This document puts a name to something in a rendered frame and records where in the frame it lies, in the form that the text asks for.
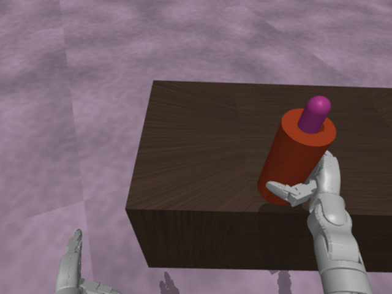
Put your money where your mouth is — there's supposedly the right robot arm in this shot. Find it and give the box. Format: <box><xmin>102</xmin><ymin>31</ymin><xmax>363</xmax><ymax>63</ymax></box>
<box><xmin>307</xmin><ymin>193</ymin><xmax>373</xmax><ymax>294</ymax></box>

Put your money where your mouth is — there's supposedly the left robot hand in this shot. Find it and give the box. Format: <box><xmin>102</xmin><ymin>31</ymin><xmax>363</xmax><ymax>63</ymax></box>
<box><xmin>55</xmin><ymin>229</ymin><xmax>123</xmax><ymax>294</ymax></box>

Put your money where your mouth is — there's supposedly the right robot hand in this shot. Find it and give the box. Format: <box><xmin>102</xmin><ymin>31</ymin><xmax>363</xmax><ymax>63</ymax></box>
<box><xmin>266</xmin><ymin>150</ymin><xmax>341</xmax><ymax>207</ymax></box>

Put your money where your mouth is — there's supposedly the bottle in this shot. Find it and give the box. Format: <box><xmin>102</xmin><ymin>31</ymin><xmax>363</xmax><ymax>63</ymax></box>
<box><xmin>257</xmin><ymin>96</ymin><xmax>336</xmax><ymax>205</ymax></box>

